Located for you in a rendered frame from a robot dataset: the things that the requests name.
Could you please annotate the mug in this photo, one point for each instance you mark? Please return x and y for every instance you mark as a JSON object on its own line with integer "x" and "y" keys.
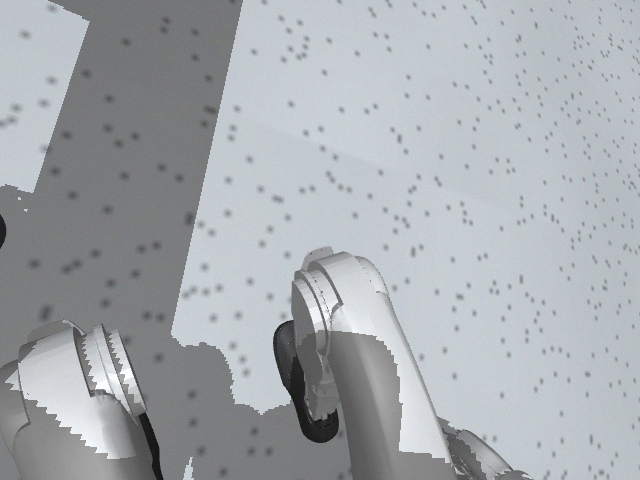
{"x": 2, "y": 231}

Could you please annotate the right robot hand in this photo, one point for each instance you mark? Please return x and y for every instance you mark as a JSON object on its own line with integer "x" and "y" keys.
{"x": 472, "y": 456}

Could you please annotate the right robot foot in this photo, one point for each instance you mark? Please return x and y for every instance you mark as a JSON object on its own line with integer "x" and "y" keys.
{"x": 292, "y": 377}

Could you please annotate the left robot foot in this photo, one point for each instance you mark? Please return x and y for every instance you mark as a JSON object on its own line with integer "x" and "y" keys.
{"x": 153, "y": 445}

